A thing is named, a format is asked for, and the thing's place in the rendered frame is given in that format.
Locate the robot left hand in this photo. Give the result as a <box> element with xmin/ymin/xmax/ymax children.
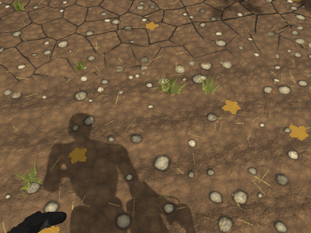
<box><xmin>7</xmin><ymin>211</ymin><xmax>67</xmax><ymax>233</ymax></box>

